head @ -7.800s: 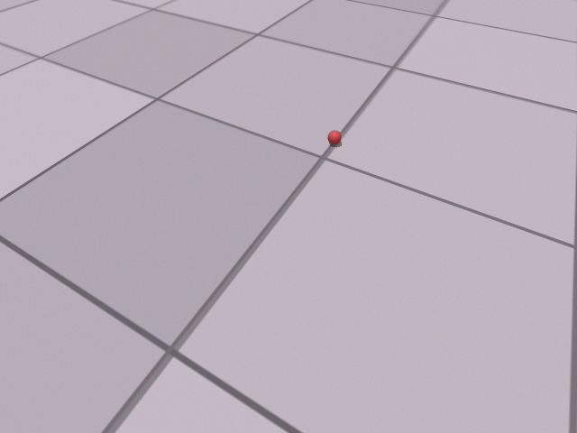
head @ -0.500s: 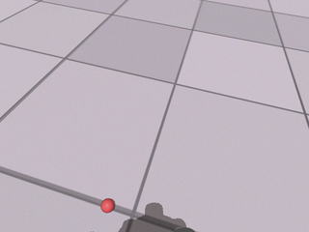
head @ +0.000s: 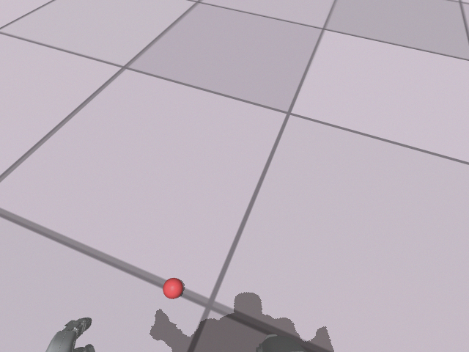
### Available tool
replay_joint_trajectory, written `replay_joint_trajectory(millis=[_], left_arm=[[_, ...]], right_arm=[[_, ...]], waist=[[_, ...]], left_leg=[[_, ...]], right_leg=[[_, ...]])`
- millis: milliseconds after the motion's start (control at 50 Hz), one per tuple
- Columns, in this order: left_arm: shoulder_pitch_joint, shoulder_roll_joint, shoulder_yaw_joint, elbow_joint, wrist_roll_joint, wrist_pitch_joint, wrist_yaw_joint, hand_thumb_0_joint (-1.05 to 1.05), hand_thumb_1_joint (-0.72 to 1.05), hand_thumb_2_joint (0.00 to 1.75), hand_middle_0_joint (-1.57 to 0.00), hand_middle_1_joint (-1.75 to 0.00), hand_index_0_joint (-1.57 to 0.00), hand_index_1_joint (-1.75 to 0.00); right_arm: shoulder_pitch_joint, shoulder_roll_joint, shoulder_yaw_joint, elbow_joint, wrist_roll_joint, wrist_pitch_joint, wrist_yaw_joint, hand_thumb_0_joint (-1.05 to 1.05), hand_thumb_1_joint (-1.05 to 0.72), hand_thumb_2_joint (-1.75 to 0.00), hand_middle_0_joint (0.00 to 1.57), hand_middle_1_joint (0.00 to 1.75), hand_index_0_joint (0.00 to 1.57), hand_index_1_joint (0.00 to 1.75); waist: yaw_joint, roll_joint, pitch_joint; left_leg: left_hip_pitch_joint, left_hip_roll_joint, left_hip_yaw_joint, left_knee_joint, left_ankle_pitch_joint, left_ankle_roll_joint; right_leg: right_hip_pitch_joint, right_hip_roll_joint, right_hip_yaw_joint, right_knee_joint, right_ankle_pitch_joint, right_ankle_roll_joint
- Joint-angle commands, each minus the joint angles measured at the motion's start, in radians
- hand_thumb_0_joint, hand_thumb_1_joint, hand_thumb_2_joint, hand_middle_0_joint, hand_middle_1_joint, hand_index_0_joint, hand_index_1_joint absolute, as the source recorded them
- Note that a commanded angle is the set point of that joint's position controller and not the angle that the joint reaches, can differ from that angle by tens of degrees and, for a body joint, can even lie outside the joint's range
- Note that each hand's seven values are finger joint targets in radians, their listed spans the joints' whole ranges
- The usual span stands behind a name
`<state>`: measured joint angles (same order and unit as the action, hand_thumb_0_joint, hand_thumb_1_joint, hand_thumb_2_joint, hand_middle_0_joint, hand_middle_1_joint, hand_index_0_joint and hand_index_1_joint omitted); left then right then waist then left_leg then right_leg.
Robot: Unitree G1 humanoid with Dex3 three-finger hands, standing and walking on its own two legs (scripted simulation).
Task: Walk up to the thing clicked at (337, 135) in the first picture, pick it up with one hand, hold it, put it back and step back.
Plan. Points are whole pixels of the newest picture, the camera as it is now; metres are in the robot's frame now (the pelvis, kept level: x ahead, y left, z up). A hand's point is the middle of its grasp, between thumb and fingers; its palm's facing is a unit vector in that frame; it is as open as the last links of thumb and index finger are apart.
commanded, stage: walk up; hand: left
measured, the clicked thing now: (172, 288) +0.42 +0.22 -0.72
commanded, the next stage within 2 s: none
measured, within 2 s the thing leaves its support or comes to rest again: neither
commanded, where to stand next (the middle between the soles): +0.04 +0.00 m, yaw +0 degrees
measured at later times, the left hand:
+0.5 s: hand out of the picture +0.07 +0.29 -0.17, palm faces +0.01 -0.92 -0.39, open 7.4 cm
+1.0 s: hand out of the picture +0.00 +0.28 -0.12, palm faces +0.02 -0.89 -0.45, open 7.4 cm
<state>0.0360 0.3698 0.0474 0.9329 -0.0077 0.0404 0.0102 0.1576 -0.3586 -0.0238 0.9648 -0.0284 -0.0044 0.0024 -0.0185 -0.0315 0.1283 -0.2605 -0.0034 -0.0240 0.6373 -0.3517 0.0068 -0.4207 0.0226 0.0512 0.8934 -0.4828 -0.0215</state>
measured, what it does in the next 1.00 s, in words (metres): steps on the spot: right foot, then left foot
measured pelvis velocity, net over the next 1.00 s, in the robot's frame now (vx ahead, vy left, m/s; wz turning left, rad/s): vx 0.00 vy -0.01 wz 0.01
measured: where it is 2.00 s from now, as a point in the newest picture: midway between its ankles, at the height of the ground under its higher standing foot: outside the picture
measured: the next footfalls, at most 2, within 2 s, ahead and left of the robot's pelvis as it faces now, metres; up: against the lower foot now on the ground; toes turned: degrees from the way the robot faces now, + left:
right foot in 0.08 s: +0.04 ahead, -0.12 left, +0.00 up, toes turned -1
left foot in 0.36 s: +0.16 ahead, +0.14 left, +0.00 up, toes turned +0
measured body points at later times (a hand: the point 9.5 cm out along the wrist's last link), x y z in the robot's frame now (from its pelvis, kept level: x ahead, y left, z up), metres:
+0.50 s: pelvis +0.01 +0.01 -0.01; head +0.08 +0.02 +0.43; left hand +0.07 +0.34 -0.14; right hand +0.14 -0.29 -0.12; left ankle +0.12 +0.14 -0.72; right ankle -0.03 -0.13 -0.66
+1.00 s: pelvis +0.00 -0.01 +0.00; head +0.02 -0.03 +0.45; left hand +0.00 +0.32 -0.09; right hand +0.04 -0.34 -0.13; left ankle +0.05 +0.13 -0.70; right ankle -0.07 -0.14 -0.72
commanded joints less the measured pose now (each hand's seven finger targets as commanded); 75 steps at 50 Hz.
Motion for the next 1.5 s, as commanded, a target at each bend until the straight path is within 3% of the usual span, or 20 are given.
replay_joint_trajectory(millis=[0, 60, 100, 280, 340, 380, 480, 620, 640, 680, 740, 820, 940, 1040, 1060, 1080, 1180, 1420, 1460, 1480], left_arm=[[0.047, 0.178, 0.048, -0.045, 0.027, -0.065, -0.018, 0.00, 0.90, 0.90, -0.20, -0.30, -0.20, -0.30], [0.192, 0.228, 0.070, -0.016, 0.053, -0.096, -0.012, 0.00, 0.90, 0.90, -0.20, -0.30, -0.20, -0.30], [0.263, 0.369, 0.103, -0.019, 0.056, -0.115, -0.013, 0.00, 0.90, 0.90, -0.20, -0.30, -0.20, -0.30], [0.079, 0.242, 0.041, -0.106, 0.010, -0.061, 0.004, 0.00, 0.90, 0.90, -0.20, -0.30, -0.20, -0.30], [0.156, 0.195, 0.033, -0.137, -0.007, -0.012, 0.004, 0.00, 0.90, 0.90, -0.20, -0.30, -0.20, -0.30], [0.240, 0.205, 0.048, -0.126, -0.013, 0.017, 0.014, 0.00, 0.90, 0.90, -0.20, -0.30, -0.20, -0.30], [0.308, 0.229, 0.076, -0.087, 0.007, 0.046, 0.008, 0.00, 0.90, 0.90, -0.20, -0.30, -0.20, -0.30], [0.416, 0.213, 0.095, -0.012, 0.022, -0.019, -0.015, 0.00, 0.90, 0.90, -0.20, -0.30, -0.20, -0.30], [0.396, 0.241, 0.104, -0.018, 0.040, -0.032, -0.011, 0.00, 0.90, 0.90, -0.20, -0.30, -0.20, -0.30], [0.225, 0.430, 0.136, -0.126, 0.064, -0.038, 0.005, 0.00, 0.90, 0.90, -0.20, -0.30, -0.20, -0.30], [0.118, 0.294, 0.101, -0.108, 0.052, -0.089, 0.020, 0.00, 0.90, 0.90, -0.20, -0.30, -0.20, -0.30], [0.331, 0.337, 0.134, -0.098, 0.052, -0.126, 0.001, 0.00, 0.90, 0.90, -0.20, -0.30, -0.20, -0.30], [0.382, 0.299, 0.105, -0.120, 0.028, -0.128, -0.009, 0.00, 0.90, 0.90, -0.20, -0.30, -0.20, -0.30], [0.290, 0.234, 0.048, -0.170, 0.005, -0.102, -0.005, 0.00, 0.90, 0.90, -0.20, -0.30, -0.20, -0.30], [0.250, 0.161, 0.017, -0.200, -0.033, -0.080, 0.012, 0.00, 0.90, 0.90, -0.20, -0.30, -0.20, -0.30], [0.260, 0.179, 0.033, -0.199, -0.043, -0.055, 0.034, 0.00, 0.90, 0.90, -0.20, -0.30, -0.20, -0.30], [0.361, 0.229, 0.042, -0.132, -0.024, 0.003, 0.031, 0.00, 0.90, 0.90, -0.20, -0.30, -0.20, -0.30], [0.416, 0.210, 0.092, -0.152, 0.026, 0.012, -0.023, 0.00, 0.90, 0.90, -0.20, -0.30, -0.20, -0.30], [0.387, 0.279, 0.117, -0.174, 0.060, -0.010, -0.022, 0.00, 0.90, 0.90, -0.20, -0.30, -0.20, -0.30], [0.267, 0.407, 0.142, -0.235, 0.068, -0.011, -0.019, 0.00, 0.90, 0.90, -0.20, -0.30, -0.20, -0.30]], right_arm=[[-0.010, -0.298, -0.085, -0.077, -0.012, -0.031, -0.004, 0.00, -0.90, -0.90, 0.20, 0.30, 0.20, 0.30], [0.028, -0.246, -0.074, -0.113, -0.003, -0.013, 0.012, 0.00, -0.90, -0.90, 0.20, 0.30, 0.20, 0.30], [-0.098, -0.239, -0.074, -0.174, -0.007, -0.017, 0.009, 0.00, -0.90, -0.90, 0.20, 0.30, 0.20, 0.30], [0.080, -0.191, -0.063, -0.078, 0.031, -0.016, -0.001, 0.00, -0.90, -0.90, 0.20, 0.30, 0.20, 0.30], [0.103, -0.290, -0.094, -0.092, 0.017, -0.015, -0.031, 0.00, -0.90, -0.90, 0.20, 0.30, 0.20, 0.30], [0.117, -0.384, -0.111, -0.125, 0.030, -0.014, -0.037, 0.00, -0.90, -0.90, 0.20, 0.30, 0.20, 0.30], [-0.043, -0.314, -0.104, -0.196, 0.021, -0.003, -0.068, 0.00, -0.90, -0.90, 0.20, 0.30, 0.20, 0.30], [-0.072, -0.307, -0.102, -0.215, -0.019, 0.032, -0.019, 0.00, -0.90, -0.90, 0.20, 0.30, 0.20, 0.30], [-0.034, -0.251, -0.087, -0.210, -0.009, 0.041, -0.020, 0.00, -0.90, -0.90, 0.20, 0.30, 0.20, 0.30], [-0.149, -0.234, -0.082, -0.244, 0.007, 0.031, -0.035, 0.00, -0.90, -0.90, 0.20, 0.30, 0.20, 0.30], [-0.019, -0.213, -0.084, -0.159, 0.036, 0.012, -0.014, 0.00, -0.90, -0.90, 0.20, 0.30, 0.20, 0.30], [-0.060, -0.287, -0.111, -0.190, -0.009, -0.006, 0.040, 0.00, -0.90, -0.90, 0.20, 0.30, 0.20, 0.30], [-0.044, -0.223, -0.088, -0.211, -0.002, -0.034, 0.064, 0.00, -0.90, -0.90, 0.20, 0.30, 0.20, 0.30], [0.207, -0.246, -0.118, -0.132, 0.014, -0.045, 0.033, 0.00, -0.90, -0.90, 0.20, 0.30, 0.20, 0.30], [0.197, -0.319, -0.126, -0.162, 0.013, -0.032, 0.004, 0.00, -0.90, -0.90, 0.20, 0.30, 0.20, 0.30], [0.215, -0.365, -0.121, -0.179, 0.040, -0.023, -0.010, 0.00, -0.90, -0.90, 0.20, 0.30, 0.20, 0.30], [0.019, -0.291, -0.101, -0.241, 0.042, 0.004, -0.046, 0.00, -0.90, -0.90, 0.20, 0.30, 0.20, 0.30], [-0.079, -0.326, -0.116, -0.337, 0.007, 0.027, -0.031, 0.00, -0.90, -0.90, 0.20, 0.30, 0.20, 0.30], [-0.012, -0.221, -0.084, -0.333, 0.019, 0.036, -0.029, 0.00, -0.90, -0.90, 0.20, 0.30, 0.20, 0.30], [-0.071, -0.206, -0.086, -0.348, 0.028, 0.026, -0.041, 0.00, -0.90, -0.90, 0.20, 0.30, 0.20, 0.30]], waist=[[0.009, 0.224, -0.211], [0.062, 0.079, -0.178], [0.121, -0.125, -0.045], [-0.018, -0.151, -0.070], [-0.014, 0.022, -0.133], [-0.022, 0.216, -0.285], [0.056, 0.141, -0.217], [0.061, 0.232, -0.204], [0.056, 0.111, -0.140], [0.113, -0.173, 0.006], [-0.002, 0.014, -0.006], [0.126, -0.114, -0.013], [0.105, -0.151, -0.007], [-0.049, 0.032, -0.153], [-0.078, 0.209, -0.116], [-0.066, 0.254, -0.185], [0.037, 0.115, -0.135], [0.077, 0.233, -0.249], [0.071, -0.063, -0.164], [0.098, -0.250, -0.113]], left_leg=[[0.154, 0.180, -0.171, -0.164, 0.182, 0.164], [-0.062, 0.127, -0.123, 0.017, 0.047, 0.122], [-0.505, -0.010, -0.057, 0.345, -0.252, 0.044], [0.015, -0.026, 0.065, -0.012, 0.206, -0.002], [0.141, 0.098, -0.053, -0.119, 0.692, 0.051], [0.154, 0.417, -0.444, -0.218, 0.892, 0.268], [-0.014, 0.312, -0.238, -0.168, 0.501, 0.235], [-0.182, 0.202, -0.153, -0.128, -0.233, 0.155], [-0.306, 0.135, -0.107, 0.022, -0.276, 0.099], [-0.364, -0.033, -0.154, 0.384, -0.230, -0.008], [-0.309, -0.041, -0.166, 0.413, -0.019, -0.011], [-0.547, -0.006, -0.091, 0.360, -0.036, -0.015], [-0.363, 0.019, 0.006, 0.111, -0.061, -0.006], [0.292, -0.039, 0.080, -0.174, 0.236, 0.045], [0.293, 0.197, -0.187, -0.153, 0.835, 0.110], [0.218, 0.408, -0.387, -0.186, 1.187, 0.293], [-0.001, 0.284, -0.136, -0.165, 0.762, 0.232], [-0.119, 0.290, -0.170, -0.110, 0.177, 0.177], [-0.379, 0.114, -0.035, 0.166, -0.070, 0.062], [-0.409, -0.092, -0.010, 0.398, -0.280, 0.002]], right_leg=[[0.125, -0.001, -0.100, -0.276, 0.042, 0.006], [0.422, -0.038, 0.031, -0.522, 0.057, -0.055], [0.468, -0.434, 0.639, -0.691, -0.198, -0.277], [0.142, -0.174, -0.004, -0.328, 0.865, -0.107], [0.032, -0.048, -0.022, -0.149, 0.467, -0.024], [0.062, 0.055, 0.042, 0.212, -0.192, 0.004], [0.011, 0.020, 0.121, 0.450, -0.063, 0.007], [0.283, 0.008, -0.083, -0.332, -0.012, 0.009], [0.305, -0.014, 0.032, -0.427, -0.032, -0.015], [-0.120, -0.446, 0.660, -0.686, -0.314, -0.243], [0.068, -0.255, 0.284, -0.511, 0.155, -0.140], [0.439, -0.305, 0.397, -0.605, -0.287, -0.190], [0.450, -0.288, 0.171, -0.518, 0.406, -0.187], [0.087, -0.150, -0.059, -0.104, 0.612, -0.075], [-0.077, -0.014, -0.050, 0.129, 0.464, 0.017], [-0.032, 0.071, 0.008, 0.277, -0.199, 0.020], [-0.017, 0.014, 0.100, 0.432, -0.053, 0.007], [0.205, -0.031, -0.048, -0.201, 0.072, -0.021], [0.254, -0.168, 0.245, -0.439, -0.024, -0.092], [0.059, -0.429, 0.563, -0.553, 0.120, -0.268]])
